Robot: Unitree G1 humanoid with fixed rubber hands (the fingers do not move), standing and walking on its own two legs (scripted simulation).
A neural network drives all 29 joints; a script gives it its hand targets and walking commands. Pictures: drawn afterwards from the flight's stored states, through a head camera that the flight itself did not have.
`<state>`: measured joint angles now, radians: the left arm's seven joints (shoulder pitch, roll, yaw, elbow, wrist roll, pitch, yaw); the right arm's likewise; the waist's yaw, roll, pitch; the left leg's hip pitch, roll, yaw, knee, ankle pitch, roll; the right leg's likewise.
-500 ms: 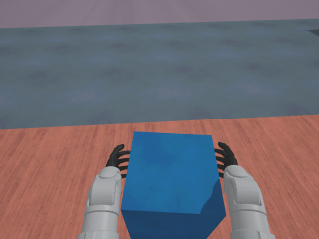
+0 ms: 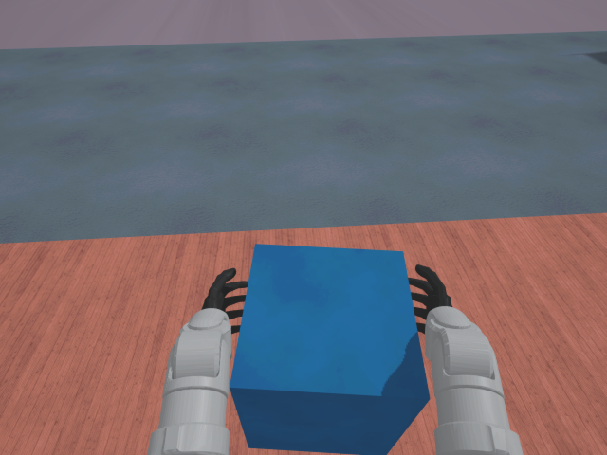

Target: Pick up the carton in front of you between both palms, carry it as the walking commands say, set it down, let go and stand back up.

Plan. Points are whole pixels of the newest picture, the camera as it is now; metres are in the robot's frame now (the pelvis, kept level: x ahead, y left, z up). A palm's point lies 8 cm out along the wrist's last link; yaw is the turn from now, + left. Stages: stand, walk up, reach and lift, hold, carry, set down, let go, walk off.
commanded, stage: hold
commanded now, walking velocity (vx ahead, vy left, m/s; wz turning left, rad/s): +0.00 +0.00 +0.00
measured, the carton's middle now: (322, 353) +0.29 +0.00 -0.03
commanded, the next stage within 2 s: carry in 0.32 s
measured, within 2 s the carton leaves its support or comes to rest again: neither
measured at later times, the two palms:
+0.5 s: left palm (229, 301) +0.31 +0.13 +0.06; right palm (447, 305) +0.31 -0.17 +0.06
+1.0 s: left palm (245, 200) +0.52 +0.14 +0.08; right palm (418, 206) +0.50 -0.16 +0.09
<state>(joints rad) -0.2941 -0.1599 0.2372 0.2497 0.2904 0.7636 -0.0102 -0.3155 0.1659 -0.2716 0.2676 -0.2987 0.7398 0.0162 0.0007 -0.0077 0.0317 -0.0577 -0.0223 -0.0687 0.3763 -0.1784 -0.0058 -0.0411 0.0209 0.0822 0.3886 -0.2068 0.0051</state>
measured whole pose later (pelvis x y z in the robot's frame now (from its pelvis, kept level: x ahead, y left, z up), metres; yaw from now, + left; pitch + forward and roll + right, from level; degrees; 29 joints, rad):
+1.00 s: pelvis +0.24 +0.01 +0.00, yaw -4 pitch +5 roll +0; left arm -0.15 -0.13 0.12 -0.35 0.09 1.25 0.10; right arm -0.17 0.14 -0.10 -0.33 -0.10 1.23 -0.09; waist -0.02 0.00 -0.12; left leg -0.23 0.03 0.23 0.36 -0.23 0.05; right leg -0.53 -0.09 -0.11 0.98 -0.32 -0.02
